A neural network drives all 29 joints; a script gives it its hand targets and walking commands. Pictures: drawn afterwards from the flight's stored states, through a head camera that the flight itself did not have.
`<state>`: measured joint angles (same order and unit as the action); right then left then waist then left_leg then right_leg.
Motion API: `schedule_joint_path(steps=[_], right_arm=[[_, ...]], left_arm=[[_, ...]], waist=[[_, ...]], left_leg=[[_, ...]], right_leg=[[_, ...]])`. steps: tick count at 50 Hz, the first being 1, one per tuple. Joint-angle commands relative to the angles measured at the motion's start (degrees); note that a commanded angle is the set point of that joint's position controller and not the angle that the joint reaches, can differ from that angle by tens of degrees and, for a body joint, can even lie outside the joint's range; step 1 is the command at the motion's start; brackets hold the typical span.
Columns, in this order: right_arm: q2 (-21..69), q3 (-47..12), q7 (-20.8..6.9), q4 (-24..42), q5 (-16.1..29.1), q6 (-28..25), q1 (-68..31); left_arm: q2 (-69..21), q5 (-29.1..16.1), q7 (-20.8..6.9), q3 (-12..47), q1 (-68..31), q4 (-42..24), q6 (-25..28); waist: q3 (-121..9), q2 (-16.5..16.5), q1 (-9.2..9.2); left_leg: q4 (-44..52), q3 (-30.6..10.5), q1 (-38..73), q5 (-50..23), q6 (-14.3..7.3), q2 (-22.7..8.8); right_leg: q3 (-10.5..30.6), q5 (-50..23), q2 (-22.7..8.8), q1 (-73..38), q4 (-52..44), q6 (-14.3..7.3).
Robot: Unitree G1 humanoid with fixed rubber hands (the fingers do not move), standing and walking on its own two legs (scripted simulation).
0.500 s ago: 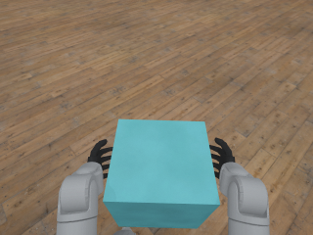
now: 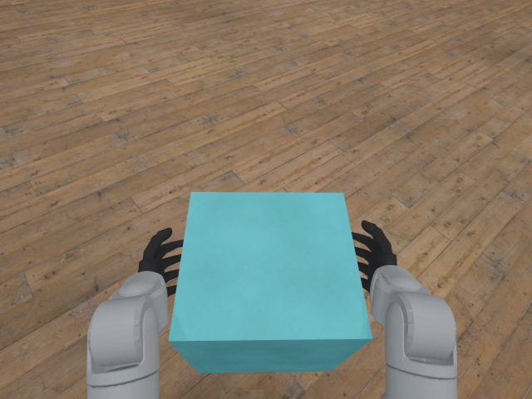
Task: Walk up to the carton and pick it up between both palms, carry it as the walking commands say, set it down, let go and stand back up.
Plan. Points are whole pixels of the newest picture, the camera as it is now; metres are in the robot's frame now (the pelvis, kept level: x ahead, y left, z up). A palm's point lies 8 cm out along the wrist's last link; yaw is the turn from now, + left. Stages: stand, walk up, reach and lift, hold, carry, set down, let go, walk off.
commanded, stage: carry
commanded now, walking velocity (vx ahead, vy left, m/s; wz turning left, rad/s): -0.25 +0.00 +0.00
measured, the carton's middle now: (266, 288) +0.28 +0.02 +0.01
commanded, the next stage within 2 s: none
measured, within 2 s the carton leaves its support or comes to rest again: neither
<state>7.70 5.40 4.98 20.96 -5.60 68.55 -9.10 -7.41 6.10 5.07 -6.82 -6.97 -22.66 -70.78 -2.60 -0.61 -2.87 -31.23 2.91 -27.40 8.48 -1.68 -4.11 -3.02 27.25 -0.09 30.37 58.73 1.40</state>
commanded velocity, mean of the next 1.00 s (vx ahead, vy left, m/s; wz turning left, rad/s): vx -0.25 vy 0.00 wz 0.00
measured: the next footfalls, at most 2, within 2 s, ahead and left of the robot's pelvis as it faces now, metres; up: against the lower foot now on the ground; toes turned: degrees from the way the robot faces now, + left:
right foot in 0.12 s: -0.05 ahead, -0.14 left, +0.00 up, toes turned -6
left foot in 0.50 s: -0.19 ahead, +0.12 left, +0.00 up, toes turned +5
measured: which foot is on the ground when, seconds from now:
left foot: down 0.00-0.14, up 0.16-0.48, down 0.50-0.88, up 0.90-1.00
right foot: up 0.00-0.10, down 0.12-0.52, up 0.54-0.84, down 0.86-1.00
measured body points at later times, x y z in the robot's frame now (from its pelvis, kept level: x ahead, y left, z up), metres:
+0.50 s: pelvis -0.20 +0.00 -0.01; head -0.19 +0.00 +0.44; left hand +0.08 +0.15 +0.06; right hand +0.07 -0.16 +0.07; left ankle -0.24 +0.12 -0.74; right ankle -0.09 -0.13 -0.73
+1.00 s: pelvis -0.41 +0.00 +0.00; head -0.40 -0.02 +0.45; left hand -0.14 +0.13 +0.05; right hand -0.16 -0.18 +0.05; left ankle -0.36 +0.12 -0.67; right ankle -0.39 -0.12 -0.73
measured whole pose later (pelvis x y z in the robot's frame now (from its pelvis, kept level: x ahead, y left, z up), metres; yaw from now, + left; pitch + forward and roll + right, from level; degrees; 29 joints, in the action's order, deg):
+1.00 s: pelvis -0.41 +0.00 +0.00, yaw -1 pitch +3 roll +0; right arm 7.2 6.1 5.7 22.7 -5.6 70.1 -4.8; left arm -7.4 6.0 4.3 -4.5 -6.0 -18.2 -70.2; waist -2.0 2.2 1.3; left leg -58.9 1.9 -35.6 24.8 2.1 -2.1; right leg -4.1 14.4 -1.9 20.7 32.2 -1.0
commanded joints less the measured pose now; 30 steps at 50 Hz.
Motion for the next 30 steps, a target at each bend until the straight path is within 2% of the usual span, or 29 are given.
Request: schedule_joint_path(steps=[1,2,3,4,5,6,7,8,9,10,11,12,13,14,16,17,19,20,22,23,24,25,26,27,28,29,30], right_arm=[[48.15,-35.46,-14.53,4.02,19.77,-0.17,-19.27],[47.83,-35.79,-14.48,4.07,19.74,0.06,-19.91],[47.65,-36.34,-14.47,3.47,19.75,0.14,-19.94],[48.25,-36.36,-14.45,2.68,19.78,0.30,-20.24],[48.32,-36.75,-14.47,2.38,19.65,0.26,-19.95],[48.14,-36.69,-14.49,1.58,19.72,0.37,-20.74],[47.53,-37.03,-14.57,1.77,19.25,0.09,-20.38],[48.20,-37.72,-14.74,1.60,19.71,-0.02,-21.79],[48.00,-40.93,-14.99,6.28,21.46,0.13,-26.33],[49.39,-42.89,-15.30,10.35,23.86,0.08,-32.81],[50.96,-42.04,-15.31,8.68,24.70,-0.10,-34.47],[51.95,-41.79,-15.39,7.21,25.13,-0.30,-33.40],[51.96,-42.57,-15.48,7.71,25.75,-0.34,-32.32],[52.02,-43.15,-15.32,8.74,26.63,-0.31,-33.54],[50.65,-43.37,-14.88,9.67,27.37,0.50,-31.95],[50.55,-43.57,-14.85,8.56,27.63,0.95,-31.03],[49.39,-43.76,-14.79,8.21,27.45,1.30,-29.35],[50.03,-43.63,-14.81,7.10,27.21,1.55,-29.01],[49.36,-42.51,-14.96,4.86,26.44,1.81,-27.68],[49.64,-42.12,-15.18,4.27,26.43,1.89,-26.65],[49.81,-42.08,-15.43,3.50,25.80,1.75,-25.74],[49.71,-41.63,-15.63,3.45,25.31,1.65,-26.28],[49.99,-41.36,-15.84,2.68,24.90,1.52,-26.57],[50.74,-41.29,-16.15,3.56,25.02,0.91,-27.46],[52.37,-40.40,-16.56,3.81,24.83,0.38,-26.28],[52.79,-39.75,-16.22,4.02,24.22,0.53,-27.65],[52.29,-39.78,-15.71,5.67,23.79,0.37,-29.07]], left_arm=[[-50.85,-27.38,-14.87,46.19,-31.24,-7.01,1.62],[-50.60,-26.84,-15.09,45.64,-29.68,-5.30,1.32],[-50.18,-26.50,-15.35,44.96,-28.98,-3.98,1.17],[-50.52,-26.52,-15.37,44.96,-30.11,-4.08,1.18],[-51.03,-26.61,-15.63,44.89,-30.05,-3.62,1.19],[-51.07,-26.18,-15.79,44.31,-30.31,-2.20,0.95],[-51.05,-25.93,-16.23,44.21,-29.57,-1.69,0.98],[-50.74,-25.77,-16.50,43.71,-30.58,-2.00,1.26],[-52.30,-23.86,-16.64,41.66,-25.73,0.70,1.86],[-53.40,-24.31,-16.74,41.19,-27.13,-0.89,2.25],[-54.27,-25.34,-16.85,41.82,-30.81,-3.27,2.02],[-54.14,-25.56,-16.69,42.10,-32.75,-4.54,2.28],[-53.22,-25.91,-16.31,42.60,-33.98,-7.40,2.67],[-52.46,-25.21,-15.95,41.33,-32.94,-7.14,2.82],[-50.67,-23.27,-15.35,38.77,-28.15,-5.89,2.45],[-49.37,-22.10,-15.17,37.45,-25.78,-4.76,2.21],[-48.12,-20.83,-15.00,36.72,-22.20,-2.91,2.08],[-48.70,-21.04,-15.04,37.34,-23.34,-3.03,1.84],[-48.05,-20.15,-14.94,37.31,-21.92,-1.21,1.79],[-48.32,-20.06,-14.59,38.21,-22.40,-1.70,1.73],[-48.58,-20.10,-14.56,39.05,-22.43,-1.58,1.73],[-49.29,-20.42,-14.52,40.16,-23.87,-1.82,1.82],[-49.31,-20.46,-14.51,40.27,-24.37,-1.69,1.89],[-50.17,-21.66,-14.83,41.54,-27.38,-4.22,1.89],[-50.99,-23.40,-15.07,43.48,-33.32,-8.60,2.03],[-52.29,-24.42,-15.38,44.05,-35.21,-7.51,2.20],[-52.99,-25.53,-15.60,44.73,-34.96,-7.42,2.55]], waist=[[-23.75,14.25,3.85],[-24.07,15.19,3.97],[-23.50,13.91,4.03],[-23.99,14.34,3.77],[-23.65,12.77,3.41],[-23.92,12.22,3.53],[-21.33,8.74,3.80],[-19.65,-0.37,3.90],[-17.39,-17.47,2.48],[-11.75,-16.53,2.09],[-11.46,-6.30,2.36],[-12.88,-3.08,2.80],[-14.14,-3.10,3.06],[-14.81,-5.91,3.15],[-17.66,-9.46,2.94],[-19.12,-9.80,2.61],[-20.31,-13.57,2.27],[-20.56,-13.54,2.16],[-21.68,-14.14,2.02],[-23.32,-11.30,2.50],[-22.72,-9.83,2.89],[-23.37,-5.11,3.02],[-21.17,4.73,2.50],[-18.46,16.77,3.47],[-15.74,17.47,4.47],[-14.69,11.17,4.13],[-16.17,6.87,3.80]], left_leg=[[8.58,-11.14,20.03,-15.24,-5.48,-12.11],[9.60,-12.35,19.27,-12.50,-5.67,-12.40],[10.61,-13.13,18.02,-9.47,-5.44,-13.00],[10.24,-13.30,18.25,-8.46,-4.92,-12.72],[9.13,-12.17,17.57,-8.07,-3.60,-11.67],[8.76,-11.17,15.83,-6.09,-1.65,-10.15],[7.29,-9.12,8.90,-1.46,0.35,-8.20],[1.36,-6.20,0.96,4.08,2.14,-3.86],[-12.29,0.96,-6.10,19.25,4.54,2.42],[-29.74,-2.69,-5.89,23.81,4.61,1.06],[-36.35,-5.75,-6.14,20.90,3.90,1.45],[-38.03,-5.70,-7.99,17.49,3.63,1.19],[-39.36,-5.21,-8.83,16.05,3.85,1.31],[-38.94,-4.37,-8.54,14.80,4.31,1.20],[-32.37,-0.71,-7.71,17.29,5.33,1.16],[-30.62,-0.06,-6.52,18.54,5.37,1.52],[-21.52,0.94,-3.91,21.11,5.25,2.16],[-17.15,1.90,-2.06,21.18,5.21,2.71],[-9.33,2.31,0.97,19.66,4.62,3.22],[0.00,2.89,4.45,15.71,4.20,3.60],[9.11,2.94,8.89,8.19,4.29,3.02],[12.54,-2.37,16.32,4.93,2.73,-0.88],[12.88,-11.99,20.19,0.44,0.51,-7.72],[10.71,-20.18,20.15,-16.14,-5.84,-19.12],[10.76,-19.28,12.30,-19.96,-10.15,-21.38],[11.70,-17.26,9.36,-20.55,-10.93,-19.46],[10.28,-14.24,10.74,-17.65,-9.58,-16.92]], right_leg=[[-1.80,1.96,0.32,-2.63,-10.92,0.28],[-2.26,2.15,0.77,-4.73,-14.05,-0.05],[-2.91,1.23,0.98,-6.99,-18.51,-0.53],[-3.16,-0.86,1.33,-9.00,-23.17,-1.16],[-3.66,-4.65,1.06,-11.78,-30.65,-1.47],[-2.92,-7.91,-0.30,-15.97,-36.17,-1.72],[0.58,-8.41,-4.26,-19.95,-38.68,-2.44],[11.04,-6.34,-12.65,-22.69,-41.95,-4.72],[22.46,-8.81,-25.20,-17.38,-44.88,-11.59],[22.31,-15.39,-28.23,-6.98,-46.03,-15.69],[15.36,-16.26,-23.77,-8.08,-43.73,-13.15],[9.83,-22.19,-20.58,-11.16,-40.51,-10.22],[7.06,-26.85,-18.59,-12.74,-38.26,-9.24],[5.49,-30.06,-16.64,-14.06,-36.99,-8.30],[5.91,-36.97,-15.72,-19.24,-35.12,-8.73],[7.17,-36.14,-16.44,-21.11,-35.53,-8.65],[9.23,-40.97,-16.67,-24.33,-34.80,-9.36],[9.39,-38.36,-16.85,-24.53,-35.55,-9.25],[10.61,-39.34,-17.09,-26.24,-35.44,-8.92],[10.53,-41.77,-16.65,-27.68,-33.45,-8.19],[9.52,-43.84,-15.90,-25.71,-32.15,-6.49],[7.78,-36.09,-13.63,-18.09,-29.74,-3.77],[4.25,-20.95,-9.37,-8.63,-25.48,-0.98],[-3.84,-2.00,-2.89,2.17,-18.36,2.04],[-1.73,4.85,-2.10,2.73,-2.77,0.81],[1.65,4.26,-0.65,1.64,7.32,-0.34],[3.72,1.45,-1.25,2.36,10.47,-0.67]])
